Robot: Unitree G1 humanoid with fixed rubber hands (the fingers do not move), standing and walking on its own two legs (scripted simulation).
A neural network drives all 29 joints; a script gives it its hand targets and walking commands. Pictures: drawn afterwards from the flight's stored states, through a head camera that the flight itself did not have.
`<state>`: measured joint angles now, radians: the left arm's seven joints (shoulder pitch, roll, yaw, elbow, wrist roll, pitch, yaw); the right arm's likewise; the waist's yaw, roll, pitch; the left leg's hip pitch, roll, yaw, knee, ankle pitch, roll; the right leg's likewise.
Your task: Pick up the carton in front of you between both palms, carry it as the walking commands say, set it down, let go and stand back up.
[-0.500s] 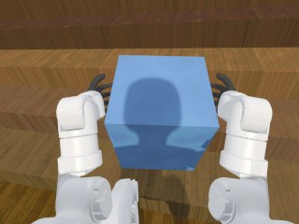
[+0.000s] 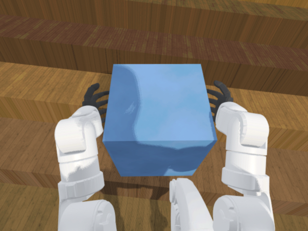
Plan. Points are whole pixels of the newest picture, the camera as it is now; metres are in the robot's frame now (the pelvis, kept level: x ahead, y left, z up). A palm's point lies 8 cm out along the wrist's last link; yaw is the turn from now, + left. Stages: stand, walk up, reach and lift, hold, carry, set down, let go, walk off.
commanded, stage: carry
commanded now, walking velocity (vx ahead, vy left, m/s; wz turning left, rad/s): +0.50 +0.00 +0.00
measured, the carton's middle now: (156, 125) +0.37 -0.01 +0.09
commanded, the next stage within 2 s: none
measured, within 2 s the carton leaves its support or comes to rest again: neither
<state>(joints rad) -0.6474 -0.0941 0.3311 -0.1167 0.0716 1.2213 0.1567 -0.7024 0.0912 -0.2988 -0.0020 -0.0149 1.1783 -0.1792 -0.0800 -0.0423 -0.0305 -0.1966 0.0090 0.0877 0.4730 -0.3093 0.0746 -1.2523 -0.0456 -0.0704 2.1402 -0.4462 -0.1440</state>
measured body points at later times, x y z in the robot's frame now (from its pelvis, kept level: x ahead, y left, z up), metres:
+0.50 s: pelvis +0.31 -0.01 +0.17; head +0.32 -0.04 +0.62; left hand +0.67 +0.17 +0.35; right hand +0.69 -0.14 +0.32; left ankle +0.37 +0.11 -0.27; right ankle +0.25 -0.08 -0.56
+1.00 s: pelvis +0.65 +0.01 +0.35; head +0.68 +0.02 +0.80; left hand +1.04 +0.13 +0.51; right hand +1.02 -0.18 +0.53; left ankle +0.62 +0.13 -0.39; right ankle +0.73 -0.11 -0.09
